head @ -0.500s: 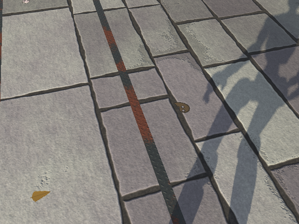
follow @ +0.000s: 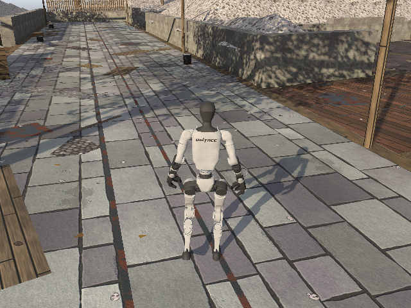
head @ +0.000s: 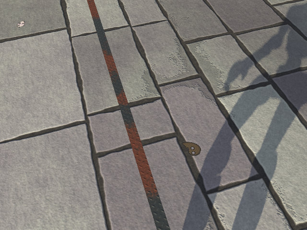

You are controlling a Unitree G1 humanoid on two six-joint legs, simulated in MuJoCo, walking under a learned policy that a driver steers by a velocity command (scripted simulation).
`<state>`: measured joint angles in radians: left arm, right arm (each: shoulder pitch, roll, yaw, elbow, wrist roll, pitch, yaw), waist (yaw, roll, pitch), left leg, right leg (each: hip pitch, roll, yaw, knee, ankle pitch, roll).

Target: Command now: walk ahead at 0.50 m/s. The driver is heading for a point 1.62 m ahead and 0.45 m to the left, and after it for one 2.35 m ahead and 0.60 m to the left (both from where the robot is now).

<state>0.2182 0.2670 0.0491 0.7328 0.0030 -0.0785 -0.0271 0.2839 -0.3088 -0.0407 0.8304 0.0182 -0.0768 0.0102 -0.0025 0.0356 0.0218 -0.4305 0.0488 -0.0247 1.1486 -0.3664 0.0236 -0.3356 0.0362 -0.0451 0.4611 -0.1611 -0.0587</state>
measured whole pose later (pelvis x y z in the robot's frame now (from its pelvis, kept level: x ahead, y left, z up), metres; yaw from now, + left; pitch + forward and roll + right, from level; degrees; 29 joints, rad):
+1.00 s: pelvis +0.54 +0.01 -0.01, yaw +0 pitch +2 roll +1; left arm 0.06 0.26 0.04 0.78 0.01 -0.08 -0.03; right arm 0.34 -0.29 -0.05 0.92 0.01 -0.06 0.00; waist -0.04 0.01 0.05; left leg -0.25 -0.01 -0.05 1.03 -0.52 -0.01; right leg -0.44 0.00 -0.04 0.54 -0.14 -0.05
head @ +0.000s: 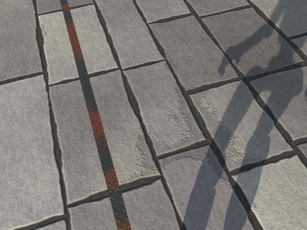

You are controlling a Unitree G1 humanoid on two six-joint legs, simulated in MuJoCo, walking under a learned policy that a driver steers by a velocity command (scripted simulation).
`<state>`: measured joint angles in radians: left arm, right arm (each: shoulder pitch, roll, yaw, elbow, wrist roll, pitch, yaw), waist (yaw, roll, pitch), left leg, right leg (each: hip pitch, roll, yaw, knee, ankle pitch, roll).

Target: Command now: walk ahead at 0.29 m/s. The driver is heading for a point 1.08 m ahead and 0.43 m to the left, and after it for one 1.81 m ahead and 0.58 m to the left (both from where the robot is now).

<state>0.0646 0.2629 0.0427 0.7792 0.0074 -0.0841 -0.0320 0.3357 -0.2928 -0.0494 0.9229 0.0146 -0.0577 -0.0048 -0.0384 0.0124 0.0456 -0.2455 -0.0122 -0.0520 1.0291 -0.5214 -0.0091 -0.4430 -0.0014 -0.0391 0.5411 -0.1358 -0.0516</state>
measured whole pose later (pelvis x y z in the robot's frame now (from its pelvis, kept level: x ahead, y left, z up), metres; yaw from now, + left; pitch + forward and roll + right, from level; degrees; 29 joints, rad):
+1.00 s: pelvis +0.28 +0.04 -0.01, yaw +10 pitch +1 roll +1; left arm 0.43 0.24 0.05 1.08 -0.01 -0.07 0.03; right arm -0.02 -0.23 -0.06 0.80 0.03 -0.03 0.06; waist 0.07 -0.01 0.05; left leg -0.58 0.00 0.09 0.68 -0.14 0.10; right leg 0.19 -0.06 -0.20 0.29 -0.47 0.04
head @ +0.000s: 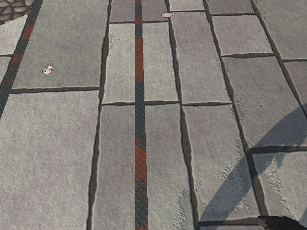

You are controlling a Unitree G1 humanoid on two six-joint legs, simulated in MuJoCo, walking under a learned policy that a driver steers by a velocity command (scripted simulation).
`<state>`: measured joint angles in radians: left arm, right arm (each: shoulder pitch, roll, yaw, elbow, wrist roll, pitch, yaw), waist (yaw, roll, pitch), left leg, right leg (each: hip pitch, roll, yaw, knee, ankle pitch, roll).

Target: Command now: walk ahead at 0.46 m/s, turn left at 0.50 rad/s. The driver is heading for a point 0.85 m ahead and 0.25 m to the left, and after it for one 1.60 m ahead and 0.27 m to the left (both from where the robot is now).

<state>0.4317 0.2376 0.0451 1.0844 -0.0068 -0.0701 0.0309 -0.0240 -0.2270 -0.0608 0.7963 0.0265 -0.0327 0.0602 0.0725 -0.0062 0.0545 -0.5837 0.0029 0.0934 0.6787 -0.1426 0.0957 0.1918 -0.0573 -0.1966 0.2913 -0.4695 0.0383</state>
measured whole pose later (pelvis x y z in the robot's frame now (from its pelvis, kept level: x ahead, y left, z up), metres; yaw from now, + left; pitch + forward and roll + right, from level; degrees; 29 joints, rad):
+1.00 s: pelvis +0.46 +0.09 +0.01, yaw +31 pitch +1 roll -3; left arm 0.21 0.30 0.07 0.87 -0.02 -0.04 0.02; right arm 0.11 -0.30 -0.06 0.64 -0.01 -0.01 0.02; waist 0.05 0.02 0.07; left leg -0.44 0.01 -0.03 0.51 0.00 0.03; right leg -0.16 -0.02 -0.12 0.49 -0.34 0.01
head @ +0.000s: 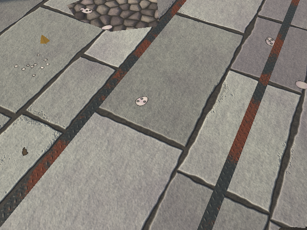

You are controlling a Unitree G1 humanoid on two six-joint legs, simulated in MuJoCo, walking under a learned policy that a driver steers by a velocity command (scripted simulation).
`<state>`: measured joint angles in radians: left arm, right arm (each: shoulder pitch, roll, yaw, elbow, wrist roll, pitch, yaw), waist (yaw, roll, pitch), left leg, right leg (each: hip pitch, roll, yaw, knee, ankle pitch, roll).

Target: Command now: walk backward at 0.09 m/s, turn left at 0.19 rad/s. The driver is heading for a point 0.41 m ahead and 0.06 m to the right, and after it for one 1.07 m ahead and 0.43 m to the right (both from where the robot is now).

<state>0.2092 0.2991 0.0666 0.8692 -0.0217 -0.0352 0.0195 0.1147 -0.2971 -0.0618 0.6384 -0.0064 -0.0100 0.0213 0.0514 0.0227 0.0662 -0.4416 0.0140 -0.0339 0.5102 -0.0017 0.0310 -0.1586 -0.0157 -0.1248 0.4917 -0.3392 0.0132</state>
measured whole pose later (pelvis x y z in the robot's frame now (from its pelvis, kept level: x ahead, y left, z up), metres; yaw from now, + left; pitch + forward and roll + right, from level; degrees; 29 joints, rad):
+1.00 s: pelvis +0.30 +0.08 +0.01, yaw -4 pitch +0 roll +2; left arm 0.22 0.30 0.08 0.86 -0.03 -0.05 0.01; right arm 0.30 -0.24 -0.07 0.89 -0.02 -0.10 0.01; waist -0.03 -0.05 0.01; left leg -0.08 -0.05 0.15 0.26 -0.20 0.05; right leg -0.68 -0.11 0.08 1.05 -0.15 -0.02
